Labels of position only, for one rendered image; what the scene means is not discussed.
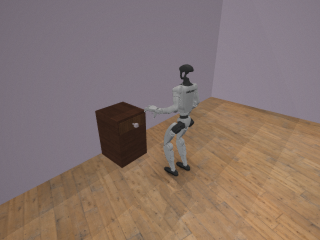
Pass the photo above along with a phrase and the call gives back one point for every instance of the humanoid robot head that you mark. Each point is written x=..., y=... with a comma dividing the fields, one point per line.
x=185, y=68

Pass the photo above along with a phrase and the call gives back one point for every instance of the left robot hand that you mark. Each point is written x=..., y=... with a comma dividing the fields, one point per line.
x=151, y=108

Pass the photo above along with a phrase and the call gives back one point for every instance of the robot left upper arm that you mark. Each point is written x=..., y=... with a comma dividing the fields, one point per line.
x=176, y=97

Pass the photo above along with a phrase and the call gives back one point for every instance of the drawer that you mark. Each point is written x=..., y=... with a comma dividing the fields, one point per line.
x=128, y=124

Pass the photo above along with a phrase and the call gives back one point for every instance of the right robot shin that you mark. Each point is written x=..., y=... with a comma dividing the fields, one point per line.
x=182, y=152

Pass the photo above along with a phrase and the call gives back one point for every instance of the robot right upper arm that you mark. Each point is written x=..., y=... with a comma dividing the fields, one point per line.
x=196, y=100

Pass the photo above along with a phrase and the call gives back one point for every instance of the robot right forearm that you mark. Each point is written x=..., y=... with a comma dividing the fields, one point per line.
x=193, y=106

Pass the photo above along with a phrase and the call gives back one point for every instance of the cabinet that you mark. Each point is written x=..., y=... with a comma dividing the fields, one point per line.
x=127, y=147

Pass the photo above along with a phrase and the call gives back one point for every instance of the robot left forearm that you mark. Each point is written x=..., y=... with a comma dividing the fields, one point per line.
x=166, y=110

